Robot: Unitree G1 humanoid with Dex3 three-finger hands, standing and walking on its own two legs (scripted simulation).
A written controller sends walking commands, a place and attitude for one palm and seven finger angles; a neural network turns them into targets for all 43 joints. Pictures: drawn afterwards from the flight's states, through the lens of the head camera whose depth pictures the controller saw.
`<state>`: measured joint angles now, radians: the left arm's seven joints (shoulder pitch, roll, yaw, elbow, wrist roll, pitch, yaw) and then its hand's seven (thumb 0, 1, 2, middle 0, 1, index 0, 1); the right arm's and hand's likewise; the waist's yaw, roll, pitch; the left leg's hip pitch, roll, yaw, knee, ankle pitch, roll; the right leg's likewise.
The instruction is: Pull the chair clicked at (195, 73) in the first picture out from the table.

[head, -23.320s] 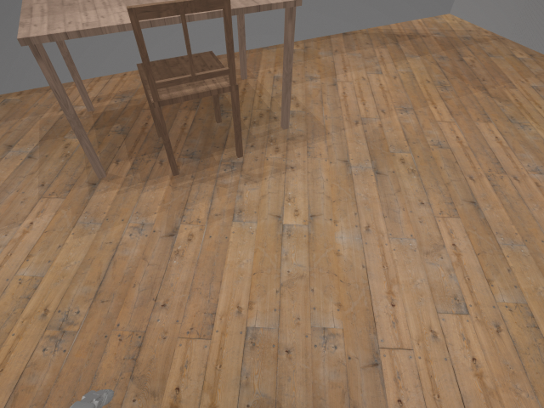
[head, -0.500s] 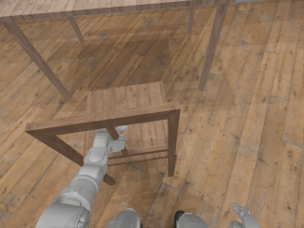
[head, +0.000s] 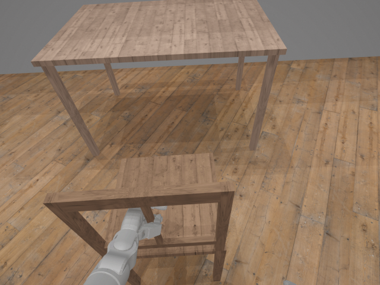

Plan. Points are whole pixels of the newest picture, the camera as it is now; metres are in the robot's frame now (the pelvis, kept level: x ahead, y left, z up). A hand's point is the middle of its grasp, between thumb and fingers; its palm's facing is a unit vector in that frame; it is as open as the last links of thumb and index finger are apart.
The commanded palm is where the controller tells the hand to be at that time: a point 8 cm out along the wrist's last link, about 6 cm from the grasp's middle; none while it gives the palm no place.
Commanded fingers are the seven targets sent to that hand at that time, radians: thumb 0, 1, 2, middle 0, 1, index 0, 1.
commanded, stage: stop walking, hand still on the chair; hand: left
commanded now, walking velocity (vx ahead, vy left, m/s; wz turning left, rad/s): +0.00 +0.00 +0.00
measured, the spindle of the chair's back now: (153, 225) +0.29 +0.12 -0.11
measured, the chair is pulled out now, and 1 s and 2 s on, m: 0.66 0.66 0.66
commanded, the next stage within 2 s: open the thumb and straighten the fingers in 0.44 s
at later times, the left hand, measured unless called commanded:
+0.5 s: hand (157, 227) +0.27 +0.10 -0.06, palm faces -0.11 -0.98 -0.16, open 4.9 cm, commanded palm +0.26 +0.15 -0.05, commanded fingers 0.00 0.90 0.90 -0.50 -1.45 -0.50 -1.45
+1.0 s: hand (151, 223) +0.28 +0.11 -0.06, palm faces -0.13 -0.98 -0.13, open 13.5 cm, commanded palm +0.26 +0.16 -0.04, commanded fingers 0.00 -0.55 0.20 -0.15 -0.44 -0.15 -0.44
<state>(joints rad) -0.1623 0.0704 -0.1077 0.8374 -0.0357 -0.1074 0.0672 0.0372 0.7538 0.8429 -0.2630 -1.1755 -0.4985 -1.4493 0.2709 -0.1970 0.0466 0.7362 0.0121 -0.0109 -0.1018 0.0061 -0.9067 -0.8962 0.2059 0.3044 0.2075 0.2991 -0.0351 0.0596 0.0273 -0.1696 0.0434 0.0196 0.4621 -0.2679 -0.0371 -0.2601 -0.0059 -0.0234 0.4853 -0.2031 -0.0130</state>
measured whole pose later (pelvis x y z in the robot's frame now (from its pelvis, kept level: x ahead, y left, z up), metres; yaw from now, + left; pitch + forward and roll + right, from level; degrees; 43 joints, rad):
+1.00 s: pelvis +0.01 +0.02 -0.02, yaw +1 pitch +8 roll +1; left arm 0.03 0.10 -0.14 0.35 -0.04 0.11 0.02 0.01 -0.39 0.27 -0.33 -1.04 -0.36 -1.06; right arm 0.24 -0.26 0.01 0.58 0.04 -0.09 -0.04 0.01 -0.91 -0.90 0.20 0.30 0.20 0.30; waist -0.04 0.06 -0.08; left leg -0.44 0.01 0.01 0.69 -0.38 -0.01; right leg -0.52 -0.05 -0.02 0.71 -0.32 0.01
